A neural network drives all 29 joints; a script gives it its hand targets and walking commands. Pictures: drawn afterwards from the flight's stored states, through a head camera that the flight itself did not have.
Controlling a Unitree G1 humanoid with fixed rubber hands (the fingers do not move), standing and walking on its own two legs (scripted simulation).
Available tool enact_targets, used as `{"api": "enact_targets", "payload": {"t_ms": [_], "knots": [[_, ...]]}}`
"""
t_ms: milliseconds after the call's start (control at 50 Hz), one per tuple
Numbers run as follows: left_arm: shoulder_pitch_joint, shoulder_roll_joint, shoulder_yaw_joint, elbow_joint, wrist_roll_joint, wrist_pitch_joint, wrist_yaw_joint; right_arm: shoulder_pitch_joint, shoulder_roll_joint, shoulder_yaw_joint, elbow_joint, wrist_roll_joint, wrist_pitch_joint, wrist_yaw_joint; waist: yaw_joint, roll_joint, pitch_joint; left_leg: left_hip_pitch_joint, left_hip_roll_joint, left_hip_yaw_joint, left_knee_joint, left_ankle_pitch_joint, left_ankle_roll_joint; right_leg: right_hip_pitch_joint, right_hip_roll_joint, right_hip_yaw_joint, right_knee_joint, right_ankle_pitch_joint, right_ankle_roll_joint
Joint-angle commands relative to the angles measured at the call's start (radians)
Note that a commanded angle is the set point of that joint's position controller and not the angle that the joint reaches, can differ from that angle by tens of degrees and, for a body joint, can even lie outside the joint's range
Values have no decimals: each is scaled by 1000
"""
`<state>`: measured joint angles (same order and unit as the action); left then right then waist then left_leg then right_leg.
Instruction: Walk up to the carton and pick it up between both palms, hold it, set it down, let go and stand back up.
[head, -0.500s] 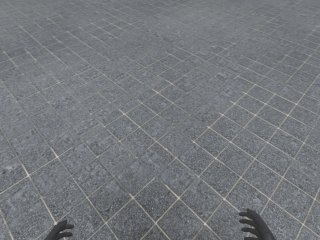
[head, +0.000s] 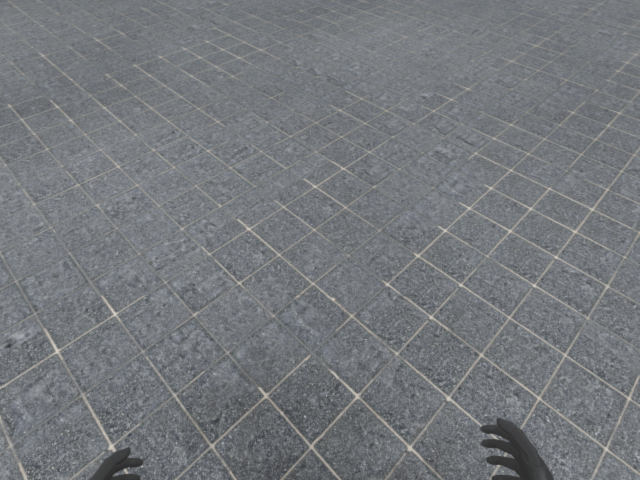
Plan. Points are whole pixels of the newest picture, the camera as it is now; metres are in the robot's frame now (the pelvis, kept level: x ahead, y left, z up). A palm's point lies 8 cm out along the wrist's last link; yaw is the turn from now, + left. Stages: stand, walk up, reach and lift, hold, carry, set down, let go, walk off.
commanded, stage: stand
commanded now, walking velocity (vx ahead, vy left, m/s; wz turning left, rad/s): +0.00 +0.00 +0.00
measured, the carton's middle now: out of the picture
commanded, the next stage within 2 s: walk up in 0.06 s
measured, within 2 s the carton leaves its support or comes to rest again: neither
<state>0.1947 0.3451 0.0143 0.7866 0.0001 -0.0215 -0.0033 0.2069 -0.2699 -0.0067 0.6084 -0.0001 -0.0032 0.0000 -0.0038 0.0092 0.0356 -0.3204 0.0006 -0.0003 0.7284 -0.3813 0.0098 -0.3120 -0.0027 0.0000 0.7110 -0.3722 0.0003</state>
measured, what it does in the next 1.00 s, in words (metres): steps to the left: left foot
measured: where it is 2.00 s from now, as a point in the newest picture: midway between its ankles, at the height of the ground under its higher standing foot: outside the picture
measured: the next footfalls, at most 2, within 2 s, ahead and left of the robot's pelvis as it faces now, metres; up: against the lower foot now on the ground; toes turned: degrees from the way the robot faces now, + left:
left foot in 0.64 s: +0.02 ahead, +0.18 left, +0.00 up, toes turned -3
right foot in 1.02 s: +0.00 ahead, +0.09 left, +0.00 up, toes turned -6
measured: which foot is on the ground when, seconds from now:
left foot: down 0.00-0.32, up 0.34-0.62, down 0.64-1.00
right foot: down 0.00-0.64, up 0.66-1.00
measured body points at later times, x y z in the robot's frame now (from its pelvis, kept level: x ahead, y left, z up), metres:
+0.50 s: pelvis -0.02 +0.03 +0.01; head +0.00 +0.02 +0.46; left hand +0.06 +0.35 -0.09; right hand +0.13 -0.25 -0.09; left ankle -0.01 +0.16 -0.66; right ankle +0.01 -0.12 -0.72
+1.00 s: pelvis -0.08 +0.20 +0.02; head -0.06 +0.21 +0.47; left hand +0.01 +0.53 -0.09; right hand +0.04 -0.11 -0.06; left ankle -0.02 +0.20 -0.71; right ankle -0.04 +0.09 -0.70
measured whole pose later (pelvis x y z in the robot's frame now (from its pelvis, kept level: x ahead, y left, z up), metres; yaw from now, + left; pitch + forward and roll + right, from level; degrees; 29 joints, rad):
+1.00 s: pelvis -0.08 +0.20 +0.02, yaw -9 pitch -2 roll -1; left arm 0.34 0.43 0.04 0.82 0.00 0.01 0.03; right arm 0.17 -0.35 -0.07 0.63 -0.01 0.07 0.03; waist 0.03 0.00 0.06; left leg -0.30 -0.10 0.17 0.49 -0.16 -0.10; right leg -0.36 0.08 0.06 0.63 -0.30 -0.06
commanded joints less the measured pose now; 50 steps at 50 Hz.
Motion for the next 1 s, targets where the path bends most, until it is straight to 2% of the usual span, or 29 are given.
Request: {"api": "enact_targets", "payload": {"t_ms": [0,100,220,240,260,280,300,320,400,420,500,540,560,580,600,620,640,660,700,740,780,820,860,880,900,920,940,960,980], "knots": [[-57,203,59,-62,16,-34,7,-57,-261,-81,-1,-21,-53,-17,11,40,-63,22,92,-113,-150,225,68,31,-75,103,-116,226,-80],[-58,195,55,-44,14,-36,4,-64,-270,-80,11,-21,-54,-16,17,61,-62,27,99,-117,-165,210,68,29,-71,100,-119,206,-79],[-79,207,53,-28,12,-38,3,-58,-258,-77,22,-20,-53,-15,7,35,-58,45,89,-106,-159,205,67,10,-83,115,-135,212,-81],[62,284,89,-40,33,-30,21,-131,-325,-114,-45,-69,-19,16,46,80,-53,-20,48,-41,-9,428,72,-22,-161,248,-176,434,-115],[120,357,113,-23,33,-28,35,-153,-286,-103,-72,-61,-2,23,67,-11,-64,-109,-21,4,142,374,50,42,-252,361,-248,518,-183],[149,382,122,-26,39,-28,45,-159,-261,-95,-81,-64,12,25,82,-98,-34,-252,-73,5,297,-85,26,106,-378,506,-310,689,-290],[153,389,120,-46,42,-31,52,-161,-268,-94,-90,-69,25,26,74,-105,-30,-322,-26,-58,412,-148,17,127,-432,561,-325,701,-340],[127,369,116,-62,40,-33,60,-134,-272,-93,-79,-69,34,31,55,-56,-19,-325,-8,-95,451,-138,14,92,-429,553,-334,662,-345],[29,321,106,-106,47,-30,72,-112,-267,-99,-79,-50,35,61,10,-51,-66,-226,8,-104,351,-70,17,15,-293,333,-265,640,-246],[36,327,105,-104,54,-27,70,-112,-255,-98,-73,-50,38,64,12,-89,-72,-211,2,-79,306,-46,13,8,-269,299,-258,621,-235],[23,360,111,-118,58,-15,60,-112,-275,-111,-63,-51,49,64,11,-143,-59,-87,-3,-44,128,3,9,-81,-244,273,-283,404,-201],[-36,375,115,-130,56,-11,54,-12,-276,-119,-34,-55,48,62,-37,-189,-92,73,-8,-29,-2,39,20,-171,-237,253,-257,313,-173],[-71,361,110,-136,50,-6,51,79,-278,-128,0,-64,43,60,-80,-195,-117,184,-20,-16,-125,125,25,-220,-214,211,-204,287,-147],[-75,298,90,-140,40,-2,50,153,-322,-145,23,-81,36,49,-123,-95,-131,292,-7,-79,-238,144,24,-307,-132,151,-77,179,-78],[-39,196,65,-136,29,2,52,142,-405,-159,28,-96,32,37,-109,236,-101,257,164,-312,-418,116,26,-409,69,4,181,-160,-25],[-10,196,62,-116,27,12,69,64,-424,-156,2,-98,30,30,-69,230,-75,184,253,-455,-458,127,41,-459,111,73,297,-221,-14],[23,248,70,-94,24,21,76,1,-428,-144,-17,-86,37,25,-52,228,-53,101,283,-481,-498,50,54,-426,86,123,358,-191,-24],[-6,273,71,-80,25,23,73,-37,-403,-133,-11,-79,37,21,-55,187,-7,47,250,-453,-525,44,-5,-395,75,167,384,-130,-46],[40,286,74,-45,17,28,59,-60,-333,-122,-4,-85,28,5,-21,139,19,109,158,-306,-512,165,-115,-402,92,207,397,-9,-45],[114,289,85,-15,26,34,51,-66,-302,-125,-13,-74,25,1,3,121,-34,210,120,-190,-456,334,-141,-364,99,182,348,42,-30],[125,285,90,-10,34,38,46,-53,-285,-128,-17,-69,30,-1,-1,156,-72,289,101,-156,-454,397,-170,-321,113,161,302,47,-8],[167,285,93,13,47,39,45,-93,-279,-133,-32,-59,36,0,23,193,-77,276,89,-87,-475,474,-190,-248,120,107,257,57,-2],[287,302,106,47,54,34,43,-195,-293,-143,-68,-56,46,6,89,259,-86,181,71,-24,-474,582,-247,-61,118,56,137,24,-9],[403,309,116,78,59,29,44,-276,-297,-151,-96,-54,53,9,153,272,-79,82,35,42,-449,708,-342,97,108,3,-9,6,-27],[479,306,119,98,54,26,46,-317,-296,-156,-114,-59,64,13,196,276,-83,46,-20,110,-314,772,-381,178,85,-46,-188,53,-66],[520,316,138,104,50,25,48,-307,-286,-158,-121,-55,69,14,236,244,-89,52,-84,147,-84,830,-431,211,34,-92,-394,148,-138],[441,330,152,79,44,23,61,-243,-265,-154,-98,-30,75,16,244,-93,-115,3,-181,172,396,474,-358,234,-66,5,-505,407,-216],[164,354,151,-20,57,16,83,-76,-235,-132,-82,-19,82,18,102,-377,-121,-190,-116,-140,792,-231,-179,113,-321,487,-410,410,-310],[-34,336,121,-117,55,9,87,62,-311,-136,-29,-39,88,18,-40,-196,-117,-44,-31,-354,903,-147,-76,-219,-415,637,-410,241,-339]]}}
